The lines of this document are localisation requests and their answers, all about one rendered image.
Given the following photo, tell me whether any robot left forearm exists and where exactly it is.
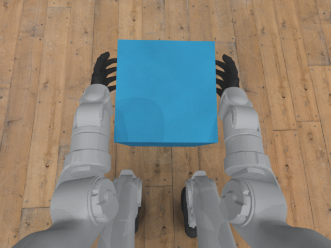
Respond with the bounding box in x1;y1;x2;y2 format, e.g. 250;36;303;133
50;84;113;213

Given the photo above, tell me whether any left robot hand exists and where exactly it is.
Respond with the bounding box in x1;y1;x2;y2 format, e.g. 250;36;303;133
91;52;117;92

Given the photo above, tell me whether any right robot hand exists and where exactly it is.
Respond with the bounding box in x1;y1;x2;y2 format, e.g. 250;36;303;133
215;54;239;98

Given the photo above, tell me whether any left robot upper arm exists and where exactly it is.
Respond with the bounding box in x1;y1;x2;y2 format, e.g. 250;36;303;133
12;176;119;248

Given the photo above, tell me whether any carton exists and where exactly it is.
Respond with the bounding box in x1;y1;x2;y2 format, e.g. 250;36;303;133
114;39;218;147

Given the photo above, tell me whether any robot foot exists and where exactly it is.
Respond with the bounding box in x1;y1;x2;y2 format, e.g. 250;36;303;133
135;200;142;233
181;187;197;238

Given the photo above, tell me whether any right robot upper arm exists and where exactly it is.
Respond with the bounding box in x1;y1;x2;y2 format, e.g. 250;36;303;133
219;177;331;248

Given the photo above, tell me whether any robot right foot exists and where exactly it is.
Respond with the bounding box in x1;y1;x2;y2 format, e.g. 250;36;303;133
181;187;197;238

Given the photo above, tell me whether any robot right forearm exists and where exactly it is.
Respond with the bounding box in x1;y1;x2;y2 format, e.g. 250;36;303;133
218;87;281;189

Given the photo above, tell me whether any robot left foot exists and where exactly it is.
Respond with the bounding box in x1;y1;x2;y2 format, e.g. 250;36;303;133
135;200;142;233

